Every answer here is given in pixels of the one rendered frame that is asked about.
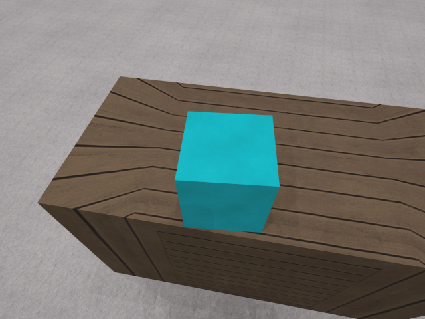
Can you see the carton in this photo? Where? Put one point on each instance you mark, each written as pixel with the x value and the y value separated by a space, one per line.
pixel 227 173

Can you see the pedestal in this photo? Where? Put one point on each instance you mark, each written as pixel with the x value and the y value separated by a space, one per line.
pixel 346 231

